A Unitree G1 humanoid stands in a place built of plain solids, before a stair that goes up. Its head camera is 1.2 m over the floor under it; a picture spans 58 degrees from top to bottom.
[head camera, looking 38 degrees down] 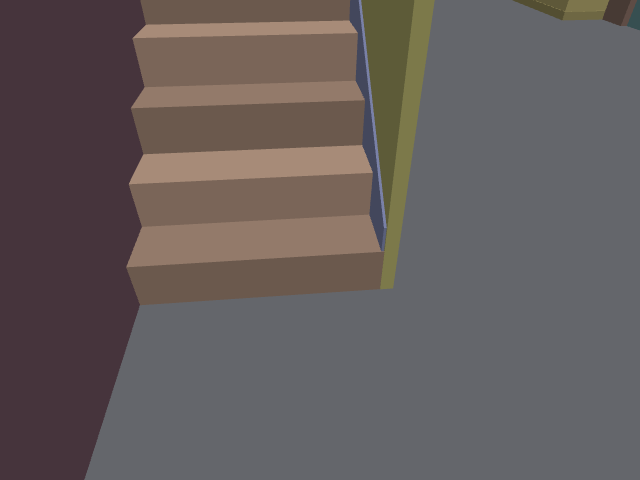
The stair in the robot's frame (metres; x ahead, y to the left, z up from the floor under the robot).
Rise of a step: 0.19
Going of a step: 0.24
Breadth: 0.92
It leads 5 degrees to the left of straight ahead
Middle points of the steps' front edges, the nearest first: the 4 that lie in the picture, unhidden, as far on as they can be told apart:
1.18 0.22 0.19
1.42 0.24 0.39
1.66 0.27 0.58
1.90 0.29 0.77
